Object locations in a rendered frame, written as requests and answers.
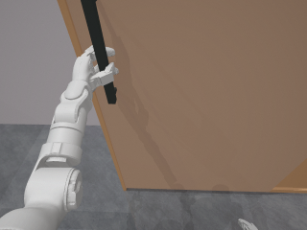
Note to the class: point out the handle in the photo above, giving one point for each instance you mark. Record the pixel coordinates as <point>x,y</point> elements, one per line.
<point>95,31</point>

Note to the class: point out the left robot upper arm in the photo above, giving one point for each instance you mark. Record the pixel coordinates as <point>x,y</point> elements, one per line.
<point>51,194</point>

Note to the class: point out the robot left forearm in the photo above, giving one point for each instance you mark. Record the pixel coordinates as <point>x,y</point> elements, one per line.
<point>63,148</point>

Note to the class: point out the left robot hand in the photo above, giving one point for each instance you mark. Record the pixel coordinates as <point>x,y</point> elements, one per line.
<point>84,70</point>

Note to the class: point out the right robot hand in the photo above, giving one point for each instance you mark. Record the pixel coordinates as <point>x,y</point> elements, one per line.
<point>246,225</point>

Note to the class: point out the wardrobe door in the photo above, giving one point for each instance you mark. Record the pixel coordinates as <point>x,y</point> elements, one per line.
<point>211,94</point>
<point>296,179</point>

